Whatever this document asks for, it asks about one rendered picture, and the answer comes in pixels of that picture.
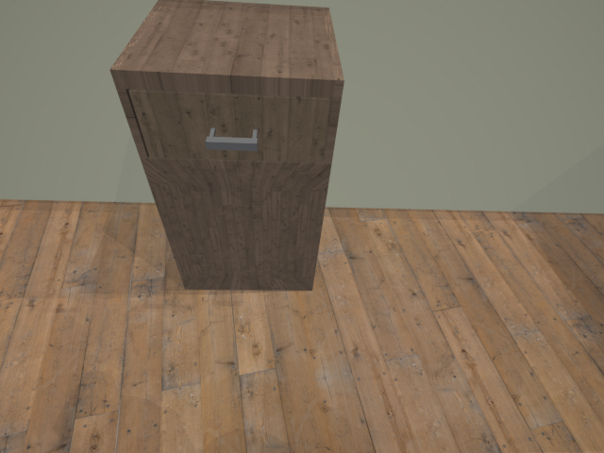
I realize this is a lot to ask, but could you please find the handle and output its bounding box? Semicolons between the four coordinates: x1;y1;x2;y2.
206;127;258;151

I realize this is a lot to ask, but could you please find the cabinet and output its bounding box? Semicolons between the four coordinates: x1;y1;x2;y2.
109;0;344;291

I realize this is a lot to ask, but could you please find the drawer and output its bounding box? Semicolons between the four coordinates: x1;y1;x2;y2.
129;90;330;162

